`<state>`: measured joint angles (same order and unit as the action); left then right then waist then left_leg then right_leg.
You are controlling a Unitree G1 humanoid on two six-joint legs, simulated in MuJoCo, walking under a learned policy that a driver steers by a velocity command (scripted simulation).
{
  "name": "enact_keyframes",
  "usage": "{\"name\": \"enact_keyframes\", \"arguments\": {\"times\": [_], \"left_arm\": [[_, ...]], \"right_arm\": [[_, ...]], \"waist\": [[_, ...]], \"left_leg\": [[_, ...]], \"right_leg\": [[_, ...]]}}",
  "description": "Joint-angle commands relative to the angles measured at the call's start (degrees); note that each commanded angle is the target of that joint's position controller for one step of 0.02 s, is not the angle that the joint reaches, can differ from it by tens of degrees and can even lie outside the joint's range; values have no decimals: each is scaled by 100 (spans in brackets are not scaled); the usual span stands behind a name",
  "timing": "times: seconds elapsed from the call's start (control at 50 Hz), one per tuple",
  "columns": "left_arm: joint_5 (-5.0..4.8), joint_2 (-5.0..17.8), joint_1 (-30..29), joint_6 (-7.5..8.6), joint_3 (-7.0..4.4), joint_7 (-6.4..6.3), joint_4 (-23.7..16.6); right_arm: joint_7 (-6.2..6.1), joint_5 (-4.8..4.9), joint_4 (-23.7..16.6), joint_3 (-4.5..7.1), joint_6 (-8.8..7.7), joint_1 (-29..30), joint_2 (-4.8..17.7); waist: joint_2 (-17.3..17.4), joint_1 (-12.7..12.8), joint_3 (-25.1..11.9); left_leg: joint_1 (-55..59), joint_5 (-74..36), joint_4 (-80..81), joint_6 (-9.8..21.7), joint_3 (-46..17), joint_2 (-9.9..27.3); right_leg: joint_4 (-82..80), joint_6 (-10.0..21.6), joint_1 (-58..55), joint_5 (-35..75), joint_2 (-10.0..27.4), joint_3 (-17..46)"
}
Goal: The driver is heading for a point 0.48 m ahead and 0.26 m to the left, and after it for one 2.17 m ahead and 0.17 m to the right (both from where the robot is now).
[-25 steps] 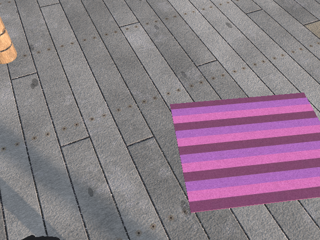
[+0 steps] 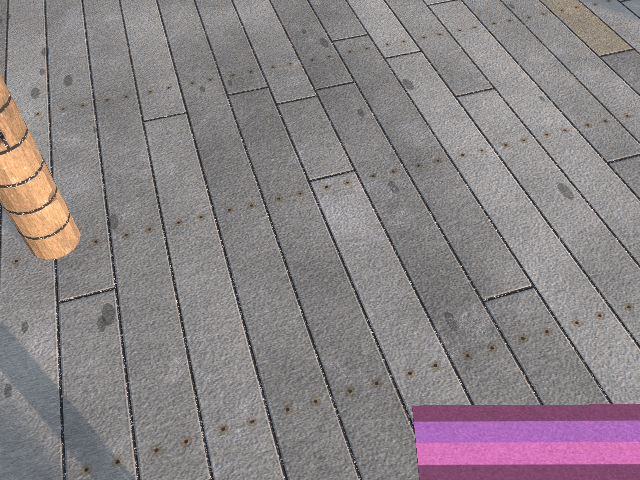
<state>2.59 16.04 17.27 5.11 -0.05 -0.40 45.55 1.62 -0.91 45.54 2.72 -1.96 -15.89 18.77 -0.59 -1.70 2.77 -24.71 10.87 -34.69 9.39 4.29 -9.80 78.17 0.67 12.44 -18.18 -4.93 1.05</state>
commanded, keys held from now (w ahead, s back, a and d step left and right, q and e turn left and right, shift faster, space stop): w+q+shift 0.02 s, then q+shift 0.98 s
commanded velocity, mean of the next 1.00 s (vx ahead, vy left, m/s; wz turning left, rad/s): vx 0.25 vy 0.00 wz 0.93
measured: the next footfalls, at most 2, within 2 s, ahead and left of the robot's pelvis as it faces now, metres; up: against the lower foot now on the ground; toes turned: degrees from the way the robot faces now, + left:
right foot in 0.30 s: +0.52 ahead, -0.10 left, +0.00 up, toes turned +25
left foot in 0.74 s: +0.36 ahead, +0.12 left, +0.00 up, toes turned +47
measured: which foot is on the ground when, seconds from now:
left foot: down 0.00-0.28, up 0.30-0.72, down 0.74-1.00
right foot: up 0.00-0.28, down 0.30-0.74, up 0.76-1.00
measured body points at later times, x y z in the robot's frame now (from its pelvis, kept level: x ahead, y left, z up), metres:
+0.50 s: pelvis +0.34 -0.05 +0.02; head +0.39 -0.02 +0.47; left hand +0.39 +0.26 -0.08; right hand +0.60 -0.26 -0.07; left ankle +0.27 +0.05 -0.62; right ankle +0.48 -0.12 -0.71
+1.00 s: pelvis +0.39 -0.01 +0.03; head +0.40 +0.06 +0.47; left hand +0.26 +0.31 -0.08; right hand +0.73 -0.03 -0.03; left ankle +0.34 +0.09 -0.71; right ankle +0.55 -0.07 -0.66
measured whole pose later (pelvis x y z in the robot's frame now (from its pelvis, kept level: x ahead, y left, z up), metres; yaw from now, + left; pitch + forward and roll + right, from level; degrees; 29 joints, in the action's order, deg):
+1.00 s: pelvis +0.39 -0.01 +0.03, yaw +57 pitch +3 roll -3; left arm 0.1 18.6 2.0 0.5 -4.9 -0.3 40.9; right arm -2.0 0.8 30.7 5.1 2.9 -10.7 19.7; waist -0.6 -0.5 4.3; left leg -21.1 10.0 -29.0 1.5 -9.4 -3.5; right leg 49.7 -4.4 29.5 -19.5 -2.4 5.6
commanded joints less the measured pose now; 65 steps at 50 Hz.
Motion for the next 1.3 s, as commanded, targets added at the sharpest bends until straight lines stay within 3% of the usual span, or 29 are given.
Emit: {"name": "enact_keyframes", "arguments": {"times": [0.02, 0.06, 0.14, 0.16, 0.2, 0.26, 0.28, 0.3, 0.32, 0.34, 0.38, 0.44, 0.5, 0.54, 0.72, 0.74, 0.76, 0.78, 0.82, 0.84, 0.88, 0.98, 1.12, 1.14, 1.16, 1.18, 1.2, 1.24, 1.3], "left_arm": [[157, 740, -766, 200, -23, 47, -948], [224, 595, -451, -62, 66, 67, -1026], [24, 279, -1298, -91, 213, 82, -1486], [-158, 255, -1953, 182, 137, 14, -1709], [-258, 371, -2082, 286, -12, -57, -1821], [-310, 735, -1447, 274, -262, -168, -1766], [-236, 810, -547, 244, -332, -179, -1553], [-160, 937, 305, 157, -325, -183, -1346], [-4, 960, 403, 75, -270, -98, -1363], [-122, 964, -198, -15, -393, -76, -1440], [-157, 394, -1020, -209, -267, -173, -1605], [-121, 513, -1388, -239, -349, -141, -1309], [-96, 676, -1262, -189, -481, -151, -1012], [-194, 875, -1591, -238, -561, -142, -978], [-423, 1156, -1409, -385, -736, 68, -647], [-413, 978, -1102, -419, -708, 100, -511], [-220, 763, -896, -445, -653, 126, -641], [-92, 725, -1555, -434, -603, 50, -1007], [-265, 886, -1760, -426, -658, -30, -1026], [-171, 854, -1722, -441, -658, -92, -894], [-170, 933, -1482, -418, -679, -91, -880], [-268, 567, -1526, -384, -551, 22, -797], [-281, 719, -972, -344, -630, 141, -641], [-213, 848, -949, -350, -670, 123, -652], [-109, 1304, -1228, -394, -731, 77, -788], [15, 1334, -1011, -370, -752, 76, -748], [-90, 1109, -1069, -329, -688, 67, -834], [-329, 926, -929, -306, -614, -17, -766], [-311, 918, -292, -209, -572, -74, -584]], "right_arm": [[-89, 57, 74, 202, -76, -1015, 570], [-109, 55, 3, 174, -172, -660, 648], [-80, 99, 14, 279, -240, -632, 884], [-213, 461, -207, 228, -280, -700, 512], [-325, 423, 15, 314, -150, -1036, 858], [-412, 353, -116, 353, 14, -714, 774], [-418, 318, -293, 317, 48, -459, 600], [-416, 88, -496, 107, 110, -771, -156], [-319, 225, -626, -5, 106, -2068, -130], [-270, 292, -573, 71, 205, -2220, 374], [-356, 315, -819, 275, 369, -975, 817], [-394, 272, -1143, 225, 476, -646, 378], [-407, 204, -1353, 210, 448, -152, 250], [-317, 213, -1431, 197, 498, -235, 292], [-85, 213, -1719, 454, 716, 499, 664], [-152, 187, -1632, 564, 707, 154, 883], [-283, 194, -1659, 800, 668, -196, 1771], [-255, -19, -1845, 741, 484, -43, 1812], [-213, 51, -1803, 643, 239, 231, 1438], [-251, 176, -1815, 555, 260, 482, 1140], [-342, 158, -1970, 510, 311, 830, 1102], [-417, 188, -1956, 564, 409, 736, 1125], [-352, 223, -1960, 469, 467, 986, 890], [-355, 211, -1901, 406, 469, 770, 700], [-352, 128, -1913, 302, 467, 384, 380], [-365, 107, -1965, 394, 394, 420, 744], [-359, 157, -1831, 482, 347, 360, 1078], [-308, 111, -1622, 392, 300, 353, 808], [-211, 120, -1645, 249, 102, 636, 472]], "waist": [[-622, -26, -53], [-265, 476, 263], [6, 342, 327], [-274, -105, 199], [162, -203, -281], [650, 257, -831], [702, 715, -1426], [-190, 724, -2308], [-1639, 191, -3401], [-1300, 97, -3390], [-295, 168, -1752], [-614, -66, -641], [-303, 101, -895], [-574, -67, -1033], [-365, 27, -655], [51, -63, -689], [1938, 58, -629], [1871, -135, -956], [887, -22, -855], [349, 89, -774], [841, 317, -850], [706, 205, -1147], [1167, 309, -1110], [804, 238, -1079], [-784, -145, -938], [-1557, -7, -767], [-1026, 40, -591], [-929, 154, -375], [-634, 436, -133]], "left_leg": [[1918, 423, 2064, 1014, -3626, 1773], [836, -840, 2285, 1073, -3214, 1530], [-281, -4441, 1839, 535, -2045, 778], [-390, -3141, 1822, 193, -2321, 528], [271, -2075, 1660, -176, -2682, 494], [808, -2049, 148, -741, -2757, 261], [677, -1813, -1051, -1025, -2501, 60], [-223, 2267, -2945, -1228, -1985, -196], [-1019, 3580, -4678, -1328, -1972, -173], [-1222, 2636, -5398, -1478, -1718, 623], [-1494, 1690, -5021, -1617, -1089, 1028], [-973, 1517, -4015, -1611, -776, 1388], [-811, 1160, -3217, -1517, -664, 1524], [-503, 597, -2517, -1458, -739, 1779], [863, 194, 153, -703, 47, 1283], [1496, -420, 659, -467, -288, 1269], [2519, -2998, 1093, 259, -2376, 2553], [2420, -2331, 1411, 1159, -3813, 2964], [2238, -1694, 1541, 799, -3079, 2618], [2219, -1222, 1547, 420, -2758, 2378], [1653, -1949, 1397, 480, -2604, 2206], [1521, -1731, 1071, 305, -2815, 1821], [1045, -1021, 617, -80, -3360, 1516], [735, -215, 232, -326, -3112, 1224], [-39, 1666, -921, -686, -2165, 378], [-837, 2549, -2194, -938, -1635, 200], [-1159, 1982, -2826, -956, -1677, 592], [-1585, 1312, -3188, -1087, -1353, 731], [-1839, 731, -3144, -1100, -939, 915]], "right_leg": [[122, 40, 2738, 120, 735, 583], [-537, -202, 2413, -173, 857, 434], [-3154, -378, 1104, 1320, 565, -248], [-4105, -466, 808, 1736, 56, -30], [-5183, -514, 187, 2654, -319, 95], [-5755, -401, -844, 3418, -154, 387], [-5689, -250, -1847, 3854, 236, 529], [-4701, 262, -3325, 5697, 1845, 1731], [-4581, 1504, -4236, 6390, 3646, 3956], [-4961, 1757, -3653, 4241, 3647, 4221], [-5486, 1216, -1932, 2656, 2508, 2348], [-6086, 1172, -130, 3261, 1977, 983], [-6276, 1331, -291, 3840, 2051, 417], [-6329, 1414, -218, 3398, 2403, 244], [-5477, 573, -310, 1276, 2313, -905], [-4713, 235, 69, 836, 2029, -1145], [-2734, -391, 1704, -1238, 1173, -1679], [-1461, -559, 2757, -1977, 514, -405], [-1105, -322, 2995, -1141, 593, 297], [-1293, -246, 3002, -738, 714, 341], [-1512, -386, 2440, -390, 557, 382], [-3139, -549, 1699, -53, 126, 461], [-5165, -242, 219, 778, 245, 365], [-5586, -53, -215, 1166, 708, 679], [-5986, 528, -528, 1847, 1887, 2080], [-6529, 1477, -288, 531, 2646, 3510], [-6686, 1490, -235, -1543, 2549, 3394], [-6809, 976, -470, -2502, 2004, 2777], [-6941, 874, -607, -2157, 1818, 2224]]}}
Keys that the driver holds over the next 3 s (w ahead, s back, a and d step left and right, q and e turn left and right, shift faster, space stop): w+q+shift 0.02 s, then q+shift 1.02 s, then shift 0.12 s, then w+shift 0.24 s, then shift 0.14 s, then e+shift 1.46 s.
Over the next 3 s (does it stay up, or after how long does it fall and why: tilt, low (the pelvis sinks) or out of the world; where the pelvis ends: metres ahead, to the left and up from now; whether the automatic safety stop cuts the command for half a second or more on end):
stays up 0.48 0.22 0.02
